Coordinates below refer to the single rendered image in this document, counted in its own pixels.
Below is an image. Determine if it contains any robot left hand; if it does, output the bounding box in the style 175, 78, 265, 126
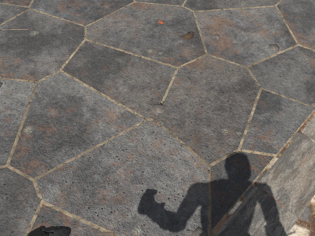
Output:
27, 226, 71, 236

